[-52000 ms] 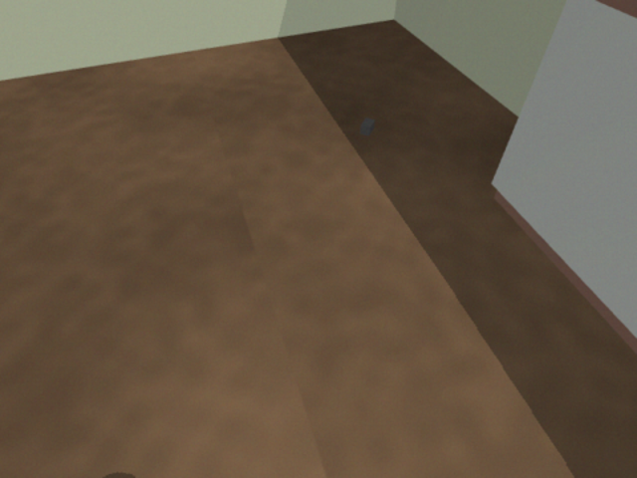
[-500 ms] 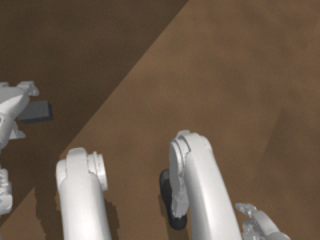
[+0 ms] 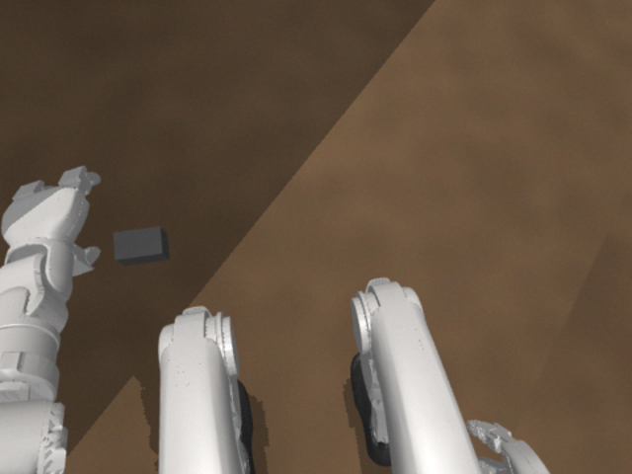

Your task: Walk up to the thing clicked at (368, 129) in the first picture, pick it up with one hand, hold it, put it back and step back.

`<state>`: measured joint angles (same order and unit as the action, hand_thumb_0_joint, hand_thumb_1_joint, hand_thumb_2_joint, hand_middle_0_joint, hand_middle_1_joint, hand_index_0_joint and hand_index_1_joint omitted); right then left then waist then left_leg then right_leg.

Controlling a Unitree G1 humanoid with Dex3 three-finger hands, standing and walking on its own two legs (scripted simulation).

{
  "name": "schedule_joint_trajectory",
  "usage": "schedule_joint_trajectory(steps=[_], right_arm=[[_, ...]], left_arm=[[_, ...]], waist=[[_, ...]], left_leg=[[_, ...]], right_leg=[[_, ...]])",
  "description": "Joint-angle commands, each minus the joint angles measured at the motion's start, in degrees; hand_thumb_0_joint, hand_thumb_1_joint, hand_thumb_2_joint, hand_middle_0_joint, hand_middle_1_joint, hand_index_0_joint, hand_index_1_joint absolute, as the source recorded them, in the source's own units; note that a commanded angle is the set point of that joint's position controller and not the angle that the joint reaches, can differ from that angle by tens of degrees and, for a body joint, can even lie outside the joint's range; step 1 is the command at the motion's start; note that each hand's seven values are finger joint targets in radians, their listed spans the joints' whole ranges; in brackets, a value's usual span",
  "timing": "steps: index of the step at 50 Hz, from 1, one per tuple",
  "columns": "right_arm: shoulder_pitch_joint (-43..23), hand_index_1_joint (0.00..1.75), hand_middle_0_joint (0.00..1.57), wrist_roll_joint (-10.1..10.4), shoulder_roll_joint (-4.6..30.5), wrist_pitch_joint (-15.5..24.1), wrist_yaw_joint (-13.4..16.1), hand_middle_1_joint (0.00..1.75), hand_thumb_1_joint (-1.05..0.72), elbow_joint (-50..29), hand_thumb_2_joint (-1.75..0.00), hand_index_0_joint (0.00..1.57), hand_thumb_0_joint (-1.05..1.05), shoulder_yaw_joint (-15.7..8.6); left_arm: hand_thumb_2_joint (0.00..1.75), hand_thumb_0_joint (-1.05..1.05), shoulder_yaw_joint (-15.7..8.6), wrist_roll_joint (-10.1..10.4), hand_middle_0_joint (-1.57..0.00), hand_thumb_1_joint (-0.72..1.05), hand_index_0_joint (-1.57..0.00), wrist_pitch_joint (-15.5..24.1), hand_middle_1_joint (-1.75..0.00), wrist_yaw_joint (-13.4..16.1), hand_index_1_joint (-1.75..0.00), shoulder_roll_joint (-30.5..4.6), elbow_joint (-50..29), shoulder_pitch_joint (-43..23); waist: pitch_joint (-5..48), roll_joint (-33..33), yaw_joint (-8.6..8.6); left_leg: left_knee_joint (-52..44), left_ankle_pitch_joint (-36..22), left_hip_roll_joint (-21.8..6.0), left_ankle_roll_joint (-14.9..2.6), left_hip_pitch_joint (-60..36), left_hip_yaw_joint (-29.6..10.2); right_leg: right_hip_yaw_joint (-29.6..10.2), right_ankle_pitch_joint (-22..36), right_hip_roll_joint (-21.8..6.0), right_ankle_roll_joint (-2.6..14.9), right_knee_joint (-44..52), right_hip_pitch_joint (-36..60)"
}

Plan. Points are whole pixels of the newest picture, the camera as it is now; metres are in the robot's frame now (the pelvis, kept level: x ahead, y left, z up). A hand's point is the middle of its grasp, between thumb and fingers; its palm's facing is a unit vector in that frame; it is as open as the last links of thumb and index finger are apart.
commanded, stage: home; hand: left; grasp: from above
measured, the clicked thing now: (142, 246) +0.47 +0.28 -0.37
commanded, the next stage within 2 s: none
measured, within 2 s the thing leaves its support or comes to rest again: neither
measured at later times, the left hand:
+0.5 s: hand (23, 387) +0.25 +0.22 +0.09, palm faces -0.10 -0.86 -0.50, open 7.4 cm
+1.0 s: hand out of the picture +0.22 +0.19 +0.28, palm faces +0.18 -0.96 -0.20, open 7.4 cm
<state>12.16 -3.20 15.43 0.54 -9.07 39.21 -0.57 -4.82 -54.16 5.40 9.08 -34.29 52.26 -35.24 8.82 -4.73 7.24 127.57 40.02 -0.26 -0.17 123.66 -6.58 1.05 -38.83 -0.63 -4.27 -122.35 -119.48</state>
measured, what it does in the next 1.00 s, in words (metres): rises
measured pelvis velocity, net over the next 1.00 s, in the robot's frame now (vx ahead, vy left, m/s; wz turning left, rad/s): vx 0.07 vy -0.01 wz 0.11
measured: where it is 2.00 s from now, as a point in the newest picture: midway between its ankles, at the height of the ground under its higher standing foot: (309, 444)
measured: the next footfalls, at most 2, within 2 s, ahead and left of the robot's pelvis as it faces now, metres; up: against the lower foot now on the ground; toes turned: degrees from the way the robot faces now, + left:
none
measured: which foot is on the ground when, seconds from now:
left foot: down 0.00-1.00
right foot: down 0.00-1.00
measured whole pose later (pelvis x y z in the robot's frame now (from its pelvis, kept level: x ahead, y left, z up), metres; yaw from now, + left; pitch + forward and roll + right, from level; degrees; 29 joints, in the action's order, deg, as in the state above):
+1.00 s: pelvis +0.07 -0.01 +0.32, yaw +6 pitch +12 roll -3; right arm 19.1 1.8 12.5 11.7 10.8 29.0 1.7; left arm -2.6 4.3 -27.7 2.6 -12.4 -9.9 29.6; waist 11.3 -3.5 3.2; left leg 59.8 28.3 -2.4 1.1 43.2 -3.8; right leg 2.9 -26.6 -0.9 -1.7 -55.3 -40.1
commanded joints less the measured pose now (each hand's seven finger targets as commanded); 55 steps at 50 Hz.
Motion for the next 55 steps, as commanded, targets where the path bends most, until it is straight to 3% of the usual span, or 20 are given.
schedule_joint_trajectory(steps=[1, 2, 4, 7, 11, 14, 16, 17, 25, 28, 35, 36, 40, 45, 50, 55], right_arm=[[5.24, 0.3, 0.2, 1.83, 12.45, 0.41, 2.41, 0.3, -0.9, -6.57, -0.9, 0.2, 0.0, -5.65], [4.69, 0.3, 0.2, 2.04, 12.4, 0.33, 2.88, 0.3, -0.9, -6.61, -0.9, 0.2, 0.0, -6.0], [3.22, 0.3, 0.2, 2.38, 11.62, 0.37, 3.57, 0.3, -0.9, -7.48, -0.9, 0.2, 0.0, -6.17], [1.15, 0.3, 0.2, 3.0, 10.18, 0.9, 4.56, 0.3, -0.9, -8.54, -0.9, 0.2, 0.0, -5.82], [-1.72, 0.3, 0.2, 3.82, 10.47, 2.03, 6.41, 0.3, -0.9, -10.27, -0.9, 0.2, 0.0, -5.56], [-4.1, 0.3, 0.2, 4.36, 9.55, 3.22, 7.8, 0.3, -0.9, -11.7, -0.9, 0.2, 0.0, -4.92], [-5.1, 0.3, 0.2, 4.67, 9.18, 3.87, 8.81, 0.3, -0.9, -12.63, -0.9, 0.2, 0.0, -4.35], [-5.72, 0.3, 0.2, 4.89, 9.15, 4.2, 9.26, 0.3, -0.9, -12.97, -0.9, 0.2, 0.0, -4.11], [-5.12, 0.3, 0.2, 5.49, 6.1, 6.94, 12.54, 0.3, -0.9, -15.6, -0.9, 0.2, 0.0, -2.29], [-3.44, 0.3, 0.2, 5.45, 5.21, 7.93, 13.73, 0.3, -0.9, -15.74, -0.9, 0.2, 0.0, -1.67], [0.03, 0.3, 0.2, 5.49, 3.61, 10.33, 17.2, 0.3, -0.9, -16.92, -0.9, 0.2, 0.0, 0.06], [0.32, 0.3, 0.2, 5.49, 3.64, 10.71, 17.71, 0.3, -0.9, -17.17, -0.9, 0.2, 0.0, 0.09], [1.8, 0.3, 0.2, 5.29, 3.15, 12.21, 19.28, 0.3, -0.9, -18.6, -0.9, 0.2, 0.0, 0.19], [2.3, 0.3, 0.2, 4.79, 2.71, 14.0, 20.53, 0.3, -0.9, -18.82, -0.9, 0.2, 0.0, 0.31], [1.91, 0.3, 0.2, 4.1, 3.25, 15.37, 20.61, 0.3, -0.9, -18.89, -0.9, 0.2, 0.0, -0.37], [1.89, 0.3, 0.2, 3.76, 3.98, 16.52, 20.51, 0.3, -0.9, -18.19, -0.9, 0.2, 0.0, -0.88]], left_arm=[[0.87, 0.0, -2.67, 9.17, -0.2, 0.71, -0.19, -1.23, -0.34, -2.14, -0.34, -10.58, -23.59, -3.19], [0.87, 0.0, -4.19, 11.02, -0.19, 0.78, -0.19, -1.51, -0.31, -2.39, -0.31, -11.24, -26.79, -3.54], [0.91, 0.0, -3.72, 14.2, -0.2, 0.9, -0.2, -2.48, -0.31, -3.01, -0.31, -8.85, -29.46, -0.14], [0.9, 0.0, -1.1, 17.96, -0.2, 0.9, -0.2, -4.27, -0.3, -3.71, -0.3, -3.78, -32.24, 5.97], [0.9, 0.0, -0.23, 23.23, -0.2, 0.9, -0.2, -7.25, -0.3, -4.92, -0.3, -1.47, -40.86, 11.3], [0.9, 0.0, 0.64, 28.21, -0.2, 0.9, -0.2, -10.25, -0.3, -5.47, -0.3, 1.9, -43.71, 18.87], [0.9, 0.0, -0.45, 31.19, -0.2, 0.9, -0.2, -12.02, -0.3, -5.36, -0.3, 1.74, -47.92, 20.94], [0.9, 0.0, 0.42, 32.46, -0.2, 0.9, -0.2, -13.08, -0.3, -5.4, -0.3, 3.37, -47.12, 23.62], [0.9, 0.0, -0.31, 45.25, -0.2, 0.9, -0.2, -19.91, -0.3, -4.32, -0.3, 7.33, -56.98, 36.33], [0.9, 0.0, -0.36, 48.5, -0.2, 0.9, -0.2, -22.03, -0.3, -3.88, -0.3, 8.92, -58.9, 40.84], [0.9, 0.0, -0.45, 54.6, -0.2, 0.9, -0.2, -27.31, -0.3, -3.7, -0.3, 14.18, -63.69, 51.39], [0.9, 0.0, -1.29, 55.48, -0.2, 0.9, -0.2, -27.98, -0.3, -3.77, -0.3, 14.25, -64.7, 53.0], [0.9, 0.0, -1.59, 57.6, -0.2, 0.9, -0.2, -29.85, -0.3, -4.21, -0.3, 15.42, -69.88, 58.43], [0.9, 0.0, -1.24, 58.12, -0.2, 0.9, -0.2, -31.04, -0.3, -5.33, -0.3, 16.47, -71.24, 63.55], [0.9, 0.0, -0.8, 57.68, -0.2, 0.9, -0.2, -30.61, -0.3, -6.94, -0.3, 16.62, -72.21, 64.45], [0.9, 0.0, -0.65, 57.26, -0.2, 0.9, -0.2, -29.81, -0.3, -7.92, -0.3, 16.49, -70.56, 62.9]], waist=[[38.23, -4.49, -1.83], [38.22, -4.57, -2.07], [36.5, -3.38, -2.42], [32.53, -3.02, -2.51], [32.19, -6.31, -3.77], [28.06, -3.96, -3.33], [28.25, -4.54, -3.74], [26.0, -3.43, -3.11], [22.19, -1.22, -2.71], [20.57, -0.93, -2.63], [13.99, 0.06, -2.99], [13.57, -0.28, -3.85], [11.39, -0.34, -4.25], [6.48, 1.59, -4.49], [4.29, 2.79, -4.33], [3.91, 3.0, -3.97]], left_leg=[[-23.24, -10.72, 0.97, -1.32, -33.58, 1.95], [-24.03, -10.91, 0.95, -1.33, -35.0, 1.73], [-25.68, -9.89, 0.72, -1.47, -35.98, 2.39], [-30.36, -6.01, 0.13, -1.54, -38.09, 3.06], [-37.87, -3.01, -0.55, -0.85, -45.92, 1.26], [-42.23, -0.95, -0.74, -0.79, -48.84, 0.91], [-44.87, -0.21, -0.63, -0.83, -51.67, 0.5], [-46.48, 0.85, -0.58, -0.83, -52.27, -0.04], [-54.87, -4.92, -0.29, -0.81, -63.47, 1.74], [-58.87, -8.82, -0.41, -0.54, -68.42, 1.35], [-68.83, -13.81, -0.37, -0.14, -76.62, 0.93], [-70.18, -14.47, -0.41, -0.02, -78.38, 1.01], [-73.79, -20.12, -0.13, 0.0, -83.04, 2.47], [-76.63, -22.34, 0.29, -0.27, -85.36, 3.34], [-78.77, -21.96, 0.27, -0.41, -87.02, 3.68], [-78.61, -25.0, 0.3, -0.43, -88.87, 4.44]], right_leg=[[4.52, 12.88, 1.92, 5.95, 17.88, 25.2], [4.13, 13.28, 1.62, 5.96, 19.18, 26.19], [3.56, 12.39, 1.48, 5.93, 21.96, 28.47], [2.93, 9.17, 1.6, 5.71, 26.28, 31.29], [2.9, 7.4, 1.3, 5.64, 29.68, 34.35], [2.63, 5.64, 1.34, 5.45, 34.4, 37.65], [2.36, 5.26, 1.33, 5.34, 36.77, 40.19], [2.31, 4.57, 1.26, 5.25, 37.92, 40.66], [0.62, 7.16, 1.18, 5.18, 50.42, 54.62], [0.63, 10.47, 1.16, 5.11, 54.68, 60.05], [1.18, 14.83, 1.33, 4.81, 64.69, 71.67], [1.29, 15.42, 1.34, 4.77, 65.83, 73.15], [1.94, 20.1, 1.68, 4.52, 70.98, 79.32], [2.57, 21.44, 1.94, 4.32, 75.11, 82.17], [3.31, 20.34, 2.03, 4.03, 76.99, 83.39], [3.38, 23.13, 1.83, 4.02, 76.65, 83.78]])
